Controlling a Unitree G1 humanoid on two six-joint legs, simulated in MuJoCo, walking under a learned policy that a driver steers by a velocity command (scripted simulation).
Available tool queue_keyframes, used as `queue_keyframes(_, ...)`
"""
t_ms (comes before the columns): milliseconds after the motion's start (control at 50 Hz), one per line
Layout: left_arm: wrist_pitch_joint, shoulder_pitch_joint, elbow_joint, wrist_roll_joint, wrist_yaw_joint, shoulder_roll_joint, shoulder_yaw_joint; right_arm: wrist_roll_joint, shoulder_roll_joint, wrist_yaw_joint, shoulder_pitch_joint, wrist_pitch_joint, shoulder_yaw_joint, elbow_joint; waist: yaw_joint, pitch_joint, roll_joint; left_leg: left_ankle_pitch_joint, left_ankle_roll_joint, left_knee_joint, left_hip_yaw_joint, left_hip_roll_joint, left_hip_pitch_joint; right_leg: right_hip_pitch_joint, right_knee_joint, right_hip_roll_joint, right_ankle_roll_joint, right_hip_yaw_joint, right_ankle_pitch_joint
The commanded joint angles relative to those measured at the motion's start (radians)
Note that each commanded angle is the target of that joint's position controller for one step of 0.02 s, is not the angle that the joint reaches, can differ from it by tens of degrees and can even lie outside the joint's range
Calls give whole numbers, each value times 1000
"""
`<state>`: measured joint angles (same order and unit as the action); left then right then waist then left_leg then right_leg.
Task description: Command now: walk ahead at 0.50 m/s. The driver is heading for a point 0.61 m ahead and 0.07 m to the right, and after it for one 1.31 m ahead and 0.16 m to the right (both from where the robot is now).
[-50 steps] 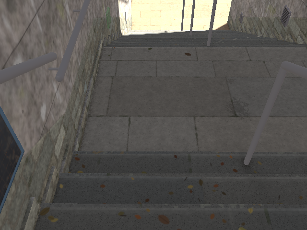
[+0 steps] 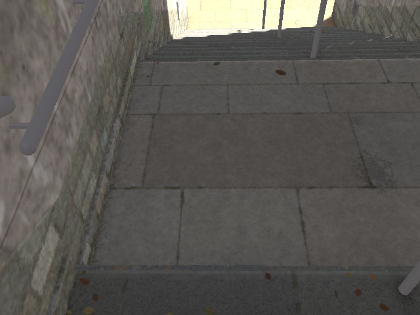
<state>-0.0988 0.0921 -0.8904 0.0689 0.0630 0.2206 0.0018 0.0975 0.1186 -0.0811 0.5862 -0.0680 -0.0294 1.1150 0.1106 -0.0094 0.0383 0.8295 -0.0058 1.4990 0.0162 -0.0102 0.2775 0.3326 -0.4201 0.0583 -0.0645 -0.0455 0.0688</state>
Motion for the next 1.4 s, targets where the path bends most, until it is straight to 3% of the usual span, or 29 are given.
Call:
queue_keyframes(20, 22, 684, -159, 29, 4, 286, 112, -62, 134, -57, -102, -18, 35, -176, -350, -272, 155, 2, 1, 576, -44, 45, 1029, -1103, -130, 385, -371, 481, -534)
queue_keyframes(40, 28, 600, -179, 17, 6, 239, 101, -78, 186, -23, -214, -25, 50, -206, -305, -91, 5, -134, 30, 524, -34, -35, 1065, -793, -46, 391, -321, 474, -81)
queue_keyframes(100, 6, 314, -122, 42, -10, -52, -7, -8, 18, 30, -118, -16, 11, -190, -62, 146, -52, -650, 134, 164, -181, -180, 708, 56, 83, 283, -239, 336, 64)
queue_keyframes(140, -48, 206, -83, -9, -46, -61, -11, 32, 28, 9, -147, -11, 16, -176, -78, 111, -101, -995, 131, -313, -94, -155, 507, 255, 126, 139, -236, 152, 156)
queue_keyframes(220, -58, 425, -197, 46, -47, 6, -28, 29, 83, -22, -245, -7, 14, -206, -119, 59, -50, -1182, 59, -384, -165, -154, 616, 93, -65, 173, -264, 246, 36)
queue_keyframes(260, -61, 605, -254, 15, -68, -38, -45, 35, 108, 5, -430, -11, 14, -260, -221, 77, -41, -1200, 26, -614, -188, -171, 950, -270, -144, 232, -277, 368, 54)
queue_keyframes(360, -30, 502, -198, 28, -34, -22, -62, 18, 149, 3, -518, 7, 3, -278, -177, 122, -10, -1330, 36, -785, -30, -95, 260, 304, -197, 94, -207, 225, 350)
queue_keyframes(460, 2, 594, -228, -14, -77, 70, -9, -6, 142, 2, -699, 2, -14, -317, -295, 159, -1, -929, 40, -1177, -19, -77, 320, -168, -383, 158, -184, 340, 136)
queue_keyframes(500, 32, 568, -247, 28, -27, 92, 1, -45, 210, 17, -390, -22, 26, -207, -153, 34, -90, -1137, 86, -1295, 52, -51, -125, -105, -675, 77, -135, 232, -87)
queue_keyframes(520, 45, 656, -310, 90, 31, 48, -15, -34, 272, 13, -72, -34, 69, -107, -40, -47, -111, -1354, 154, -1216, 21, -113, -541, 134, -958, 35, -60, 173, -38)
queue_keyframes(540, 36, 821, -323, 43, 70, -106, -23, -7, 371, -2, 110, -22, 102, -82, -62, -334, -322, -1888, 369, -766, -90, -311, -1043, 492, -1484, -91, 20, 57, 689)
queue_keyframes(560, 15, 667, -224, -2, 89, -18, -7, 6, 380, -5, 153, -5, 112, -66, 7, -354, -248, -1921, 416, -789, -222, -411, -1045, 682, -1694, -67, 33, 43, 760)
queue_keyframes(600, -5, 295, -66, -44, 53, 56, 16, 14, 258, 14, 21, 10, 100, -84, 45, -64, -16, -1030, 372, -1058, -292, -453, -651, 878, -1479, 7, 15, 98, 526)
queue_keyframes(660, -10, 290, -65, 17, 7, -42, 11, 15, 29, 49, -248, -33, 13, -155, -169, 110, -18, -977, 251, -1173, -58, -308, 66, 439, -941, 136, -71, 187, 110)
queue_keyframes(700, 0, 282, -104, 33, 24, -77, 24, -18, 105, 75, -228, -72, 29, -140, -146, 98, -57, -946, 283, -1232, 23, -250, 134, 300, -666, 91, -44, 115, -109)
queue_keyframes(740, 8, 345, -102, 33, 41, -61, 29, 4, 155, 71, -139, -71, 46, -94, -168, 42, -78, -1217, 292, -1090, 17, -277, 105, 278, -720, 64, -13, 96, -125)
queue_keyframes(820, 5, 81, 8, 4, 7, -15, 26, -19, 55, 106, 47, -79, 16, -12, -54, 85, -76, -1193, 220, -966, -66, -333, -323, 708, -368, 128, 50, 188, -337)
queue_keyframes(880, 14, 65, -5, 2, 19, 15, 18, -2, 43, 103, -28, -69, -9, -65, -90, 75, -89, -900, 136, -907, 93, -213, 53, 281, -236, 96, 38, 96, -630)
queue_keyframes(1020, 47, -179, 91, 25, 11, 34, 23, -39, 150, 140, 136, -17, 41, -10, 43, 192, -70, -802, 108, -742, 11, -308, -199, 265, 93, 50, 6, -43, -271)
queue_keyframes(1080, -1, 348, -56, 3, -35, 229, 120, -11, 174, 71, -3, -3, 58, -75, -188, -144, 94, -657, -27, -198, 191, -131, 177, -684, 21, 35, -118, -98, -861)
queue_keyframes(1100, 16, 559, -81, 1, -41, 346, 150, -20, 30, 30, 60, -4, 15, -132, -217, -537, 285, 88, -123, 328, 165, -43, 455, -1257, -279, 299, -416, 208, -1411)
queue_keyframes(1120, 23, 740, -139, 2, -29, 318, 153, -67, 130, -7, -200, -17, 41, -243, -354, -546, 156, 193, -144, 523, 61, -31, 751, -1343, -246, 364, -437, 388, -1378)
queue_keyframes(1160, 21, 524, -63, -18, -40, 242, 138, -89, 209, 6, -384, -38, 60, -327, -288, -256, -41, 143, -113, 408, -22, -153, 861, -830, -162, 400, -363, 332, -975)
queue_keyframes(1200, 8, 265, -11, -12, -6, 112, 89, -30, 195, 62, -252, -35, 64, -296, -80, -15, -37, -2, -49, 124, -50, -186, 486, -100, -58, 351, -328, 203, -798)
queue_keyframes(1220, -13, 186, 18, -29, -11, 58, 63, -21, 81, 76, -111, -21, 43, -235, -8, 37, -36, -309, -19, -89, -72, -178, 319, 167, 37, 272, -295, 164, -625)
queue_keyframes(1300, -24, 71, 60, -36, 32, 174, 75, -31, 78, -3, -86, 11, 56, -173, 27, 4, 19, -830, -34, -419, 1, -102, -37, 425, 49, 133, -202, 82, -311)
queue_keyframes(1340, -4, 21, 62, -8, 47, 142, 63, -36, 125, -21, 49, -21, 74, -132, 56, -25, -17, -914, -61, -353, 5, -67, -176, 478, -120, 118, -154, 61, -305)
queue_keyframes(1380, 4, -25, 50, -49, 55, 117, 47, -53, 208, 0, -3, -45, 111, -173, 66, -35, -13, -784, -85, -524, 27, -59, -238, 403, -227, 113, -91, 85, -273)
queue_keyframes(1400, 14, 78, 45, -103, 58, 129, 61, -81, 255, 11, -206, -50, 111, -233, -37, -43, -110, -1003, -38, -759, 12, -73, -153, 266, -250, 46, -39, 52, -119)
